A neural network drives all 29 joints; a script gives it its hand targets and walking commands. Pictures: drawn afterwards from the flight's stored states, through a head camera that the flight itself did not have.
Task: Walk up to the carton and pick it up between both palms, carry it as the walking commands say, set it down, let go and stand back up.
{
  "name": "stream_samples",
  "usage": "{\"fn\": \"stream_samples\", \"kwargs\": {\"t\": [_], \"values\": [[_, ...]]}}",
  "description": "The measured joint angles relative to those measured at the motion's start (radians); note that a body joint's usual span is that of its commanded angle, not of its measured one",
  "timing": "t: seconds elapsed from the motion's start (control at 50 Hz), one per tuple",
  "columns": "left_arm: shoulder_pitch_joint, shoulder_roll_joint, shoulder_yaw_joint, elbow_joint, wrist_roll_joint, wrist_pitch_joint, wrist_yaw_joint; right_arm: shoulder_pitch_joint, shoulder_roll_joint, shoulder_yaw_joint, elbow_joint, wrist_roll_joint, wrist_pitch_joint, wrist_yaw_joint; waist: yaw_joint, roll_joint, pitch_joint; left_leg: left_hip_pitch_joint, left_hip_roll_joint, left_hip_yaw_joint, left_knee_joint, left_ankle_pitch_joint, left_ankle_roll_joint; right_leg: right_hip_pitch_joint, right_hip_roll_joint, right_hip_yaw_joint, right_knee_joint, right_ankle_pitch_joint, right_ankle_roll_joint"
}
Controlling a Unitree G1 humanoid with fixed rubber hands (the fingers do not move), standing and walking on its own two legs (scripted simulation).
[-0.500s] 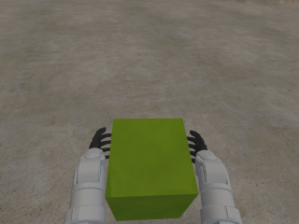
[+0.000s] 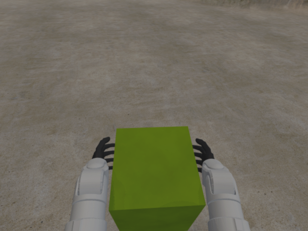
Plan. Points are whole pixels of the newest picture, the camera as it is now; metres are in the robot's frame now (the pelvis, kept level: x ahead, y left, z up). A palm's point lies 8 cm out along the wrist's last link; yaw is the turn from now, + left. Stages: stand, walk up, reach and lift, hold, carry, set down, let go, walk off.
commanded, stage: reach and lift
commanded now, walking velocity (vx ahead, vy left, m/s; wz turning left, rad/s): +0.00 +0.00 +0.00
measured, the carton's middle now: (153, 182) +0.29 +0.00 -0.03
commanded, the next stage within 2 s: hold in 0.32 s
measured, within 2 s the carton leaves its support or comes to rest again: neither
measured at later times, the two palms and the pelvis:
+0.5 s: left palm (98, 169) +0.29 +0.14 +0.05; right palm (208, 167) +0.28 -0.14 +0.06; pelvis -0.01 +0.00 +0.00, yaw +0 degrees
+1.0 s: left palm (97, 169) +0.29 +0.15 +0.05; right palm (207, 168) +0.28 -0.14 +0.06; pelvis +0.00 +0.00 +0.00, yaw +0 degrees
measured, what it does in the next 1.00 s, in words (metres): stands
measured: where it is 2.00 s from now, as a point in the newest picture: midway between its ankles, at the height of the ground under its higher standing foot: outside the picture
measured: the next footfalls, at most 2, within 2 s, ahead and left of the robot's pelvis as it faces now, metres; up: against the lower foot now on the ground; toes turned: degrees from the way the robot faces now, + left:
none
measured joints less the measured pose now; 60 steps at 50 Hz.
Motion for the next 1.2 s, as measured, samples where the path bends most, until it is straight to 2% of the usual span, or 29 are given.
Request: {"fn": "stream_samples", "kwargs": {"t": [1.2], "values": [[0.041, 0.012, -0.037, -0.037, -0.019, 0.024, 0.001, 0.035, -0.009, 0.035, -0.037, 0.019, 0.011, -0.014, 0.003, -0.009, 0.009, 0.002, -0.005, 0.005, 0.020, -0.007, 0.006, -0.003, -0.003, 0.009, 0.027, -0.009, 0.004]]}}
